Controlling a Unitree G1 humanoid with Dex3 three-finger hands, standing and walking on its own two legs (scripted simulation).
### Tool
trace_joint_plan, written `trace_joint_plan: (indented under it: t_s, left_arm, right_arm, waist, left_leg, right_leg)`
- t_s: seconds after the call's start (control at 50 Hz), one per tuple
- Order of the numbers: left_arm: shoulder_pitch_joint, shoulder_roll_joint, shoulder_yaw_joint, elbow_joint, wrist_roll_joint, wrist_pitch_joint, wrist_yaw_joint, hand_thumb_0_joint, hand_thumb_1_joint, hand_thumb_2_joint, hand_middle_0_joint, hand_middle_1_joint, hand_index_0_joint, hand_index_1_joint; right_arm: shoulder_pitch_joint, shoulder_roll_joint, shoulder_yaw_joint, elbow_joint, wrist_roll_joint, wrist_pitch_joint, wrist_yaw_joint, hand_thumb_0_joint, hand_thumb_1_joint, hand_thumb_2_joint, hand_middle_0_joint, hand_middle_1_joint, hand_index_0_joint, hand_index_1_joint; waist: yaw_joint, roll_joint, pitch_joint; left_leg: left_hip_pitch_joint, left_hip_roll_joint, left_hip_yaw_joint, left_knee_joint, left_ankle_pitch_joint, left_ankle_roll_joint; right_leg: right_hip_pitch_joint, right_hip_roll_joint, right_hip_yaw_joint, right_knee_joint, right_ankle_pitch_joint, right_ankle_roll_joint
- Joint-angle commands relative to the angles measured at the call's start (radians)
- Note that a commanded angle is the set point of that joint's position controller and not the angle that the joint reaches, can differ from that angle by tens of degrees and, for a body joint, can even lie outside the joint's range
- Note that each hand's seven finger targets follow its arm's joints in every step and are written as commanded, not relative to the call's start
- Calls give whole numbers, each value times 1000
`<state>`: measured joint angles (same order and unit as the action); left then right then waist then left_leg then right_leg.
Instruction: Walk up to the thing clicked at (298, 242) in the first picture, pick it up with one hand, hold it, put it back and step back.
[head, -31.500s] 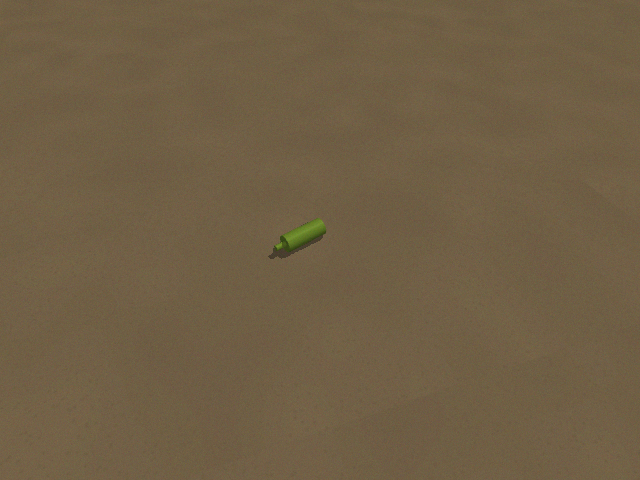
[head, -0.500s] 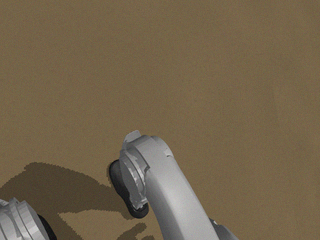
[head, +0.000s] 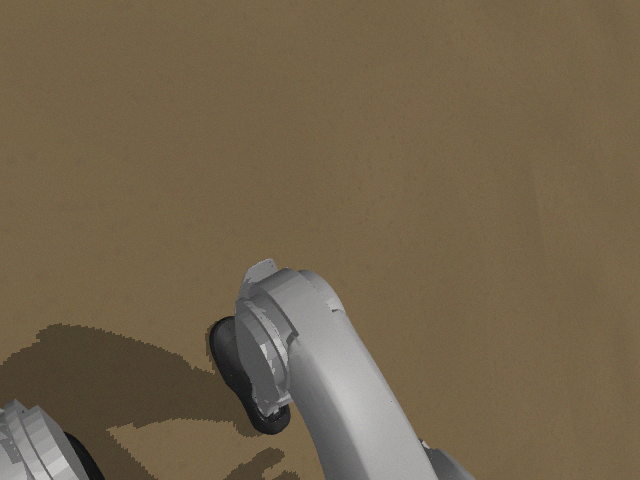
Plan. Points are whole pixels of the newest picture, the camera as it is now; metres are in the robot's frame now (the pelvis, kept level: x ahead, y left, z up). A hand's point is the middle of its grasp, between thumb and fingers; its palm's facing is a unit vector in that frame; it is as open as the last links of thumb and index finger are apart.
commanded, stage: close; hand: left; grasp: from above
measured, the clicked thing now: out of the picture +0.53 +0.35 -0.28
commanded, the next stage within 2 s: settle in 1.58 s
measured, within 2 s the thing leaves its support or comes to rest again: neither
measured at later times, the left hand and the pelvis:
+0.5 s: hand out of the picture +0.52 +0.31 -0.25, palm faces -0.42 -0.14 -0.89, open 11.9 cm; pelvis +0.00 +0.00 +0.00, yaw +0 degrees
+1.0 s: hand out of the picture +0.52 +0.30 -0.26, palm faces -0.43 -0.14 -0.89, open 10.8 cm; pelvis +0.00 +0.00 +0.00, yaw +0 degrees
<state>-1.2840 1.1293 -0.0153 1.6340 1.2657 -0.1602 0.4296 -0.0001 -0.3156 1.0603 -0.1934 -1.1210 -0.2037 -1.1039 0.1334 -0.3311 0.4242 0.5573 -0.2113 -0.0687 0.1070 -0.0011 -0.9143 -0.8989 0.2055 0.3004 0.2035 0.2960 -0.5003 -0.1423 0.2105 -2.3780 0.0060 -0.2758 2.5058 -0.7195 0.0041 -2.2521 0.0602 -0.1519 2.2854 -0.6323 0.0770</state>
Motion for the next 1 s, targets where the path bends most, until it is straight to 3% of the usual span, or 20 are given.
trace_joint_plan:
  t_s: [0.0, 0.02, 0.04, 0.1, 0.18, 0.38, 0.46, 0.52, 0.6, 0.68, 0.74, 0.86, 0.98]
  left_arm:
    - [-266, 150, 5, -113, -15, 7, 49, 0, -277, 1047, -209, -1123, -225, -1105]
    - [-276, 166, 17, -136, -15, 8, 48, 0, -267, 1019, -212, -1122, -232, -1099]
    - [-251, 156, 2, -99, -18, 11, 46, 0, -260, 1040, -220, -1128, -238, -1108]
    - [-254, 177, 18, -126, -20, 11, 45, 0, -256, 839, -208, -1012, -243, -975]
    - [-270, 195, 26, -153, -28, 10, 47, 0, -257, 796, -212, -970, -247, -933]
    - [-271, 175, 5, -131, -32, 12, 40, 0, -155, 753, -308, -882, -334, -854]
    - [-289, 176, 5, -157, -28, 14, 35, 0, -104, 698, -351, -829, -379, -799]
    - [-244, 131, -22, -99, -36, 22, 23, 0, -89, 670, -359, -817, -391, -784]
    - [-266, 182, 4, -142, -33, 19, 20, 0, -41, 657, -400, -781, -429, -752]
    - [-233, 170, 2, -123, -31, 14, 16, 0, -10, 592, -416, -755, -452, -718]
    - [-274, 218, 34, -191, -24, 7, 26, 0, 31, 598, -452, -741, -485, -707]
    - [-281, 188, 7, -168, -33, 7, 41, 0, 105, 566, -504, -719, -540, -680]
    - [-251, 174, 1, -132, -31, 13, 44, 0, 250, 623, -627, -712, -655, -682]
  right_arm:
    - [211, -353, -92, 37, -6, 4, -4, 0, -907, -904, 199, 300, 199, 300]
    - [224, -351, -89, 41, -10, 1, -3, 0, -907, -904, 199, 300, 199, 300]
    - [205, -348, -90, 36, -8, 0, -4, 0, -907, -904, 199, 300, 199, 300]
    - [208, -351, -88, 37, -8, -6, -2, 0, -899, -899, 200, 300, 200, 300]
    - [216, -354, -92, 40, -7, -7, -4, 0, -898, -899, 200, 300, 200, 300]
    - [202, -352, -89, 42, -5, -3, -13, 0, -896, -899, 200, 300, 200, 300]
    - [212, -351, -89, 51, -5, 3, -12, 0, -896, -899, 199, 300, 200, 300]
    - [210, -353, -85, 45, -6, 6, -10, 0, -897, -899, 200, 300, 200, 300]
    - [217, -351, -79, 40, -5, 6, -12, 0, -894, -898, 200, 300, 200, 300]
    - [202, -367, -79, 18, -7, 4, -15, 0, -896, -899, 200, 300, 200, 300]
    - [216, -362, -83, 25, -6, 3, -19, 0, -896, -899, 200, 300, 200, 300]
    - [204, -365, -96, 30, -9, 3, -24, 0, -896, -899, 200, 300, 200, 300]
    - [211, -352, -82, 40, -8, -2, -20, 0, -895, -899, 199, 300, 200, 300]
  waist:
    - [-93, 647, -622]
    - [-95, 658, -627]
    - [-86, 638, -618]
    - [-82, 637, -621]
    - [-84, 646, -665]
    - [-87, 629, -621]
    - [-90, 668, -663]
    - [-109, 624, -611]
    - [-85, 636, -617]
    - [-93, 603, -598]
    - [-76, 650, -651]
    - [-91, 653, -633]
    - [-94, 622, -620]
  left_leg:
    - [546, 61, 76, -247, 325, -10]
    - [560, 63, 74, -252, 336, -12]
    - [547, 63, 79, -252, 314, -8]
    - [543, 62, 80, -251, 304, -8]
    - [553, 60, 88, -248, 311, -4]
    - [511, 61, 82, -257, 258, -6]
    - [581, 69, 70, -259, 317, -14]
    - [545, 65, 75, -255, 318, -7]
    - [535, 62, 84, -257, 312, -7]
    - [524, 60, 80, -251, 288, -8]
    - [562, 63, 81, -255, 307, -11]
    - [541, 63, 87, -267, 247, -8]
    - [528, 65, 83, -260, 280, -7]
  right_leg:
    - [378, 12, -127, -160, 308, -99]
    - [383, 10, -126, -159, 314, -96]
    - [386, 16, -125, -163, 299, -97]
    - [385, 11, -121, -163, 294, -96]
    - [429, 14, -119, -168, 309, -92]
    - [401, 15, -125, -174, 270, -98]
    - [394, 13, -129, -166, 304, -97]
    - [401, 15, -127, -170, 311, -94]
    - [416, 13, -119, -176, 305, -96]
    - [399, 10, -123, -179, 281, -100]
    - [416, 9, -118, -174, 296, -100]
    - [424, 17, -123, -183, 266, -99]
    - [425, 13, -124, -179, 293, -95]
